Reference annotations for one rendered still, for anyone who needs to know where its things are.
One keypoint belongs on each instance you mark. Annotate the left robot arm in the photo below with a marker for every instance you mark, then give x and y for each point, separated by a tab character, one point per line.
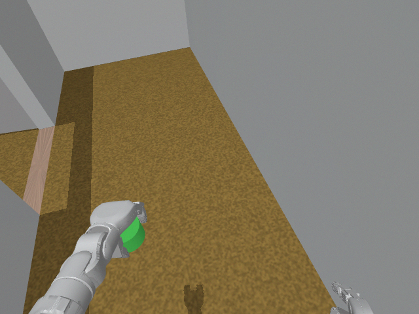
74	287

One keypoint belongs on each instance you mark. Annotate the left robot hand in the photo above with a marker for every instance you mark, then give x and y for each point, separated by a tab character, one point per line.
119	214

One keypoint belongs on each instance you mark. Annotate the tin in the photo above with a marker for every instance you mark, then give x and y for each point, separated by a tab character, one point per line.
133	236

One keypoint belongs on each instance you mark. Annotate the right robot hand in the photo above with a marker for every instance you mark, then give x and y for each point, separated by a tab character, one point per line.
350	297

